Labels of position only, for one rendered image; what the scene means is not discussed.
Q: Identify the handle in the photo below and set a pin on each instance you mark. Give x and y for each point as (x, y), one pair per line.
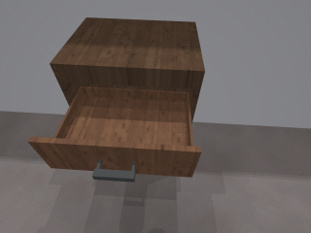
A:
(114, 175)

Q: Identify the cabinet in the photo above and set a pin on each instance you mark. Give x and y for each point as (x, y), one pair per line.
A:
(144, 54)

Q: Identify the drawer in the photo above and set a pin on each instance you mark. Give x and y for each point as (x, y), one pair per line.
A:
(120, 126)

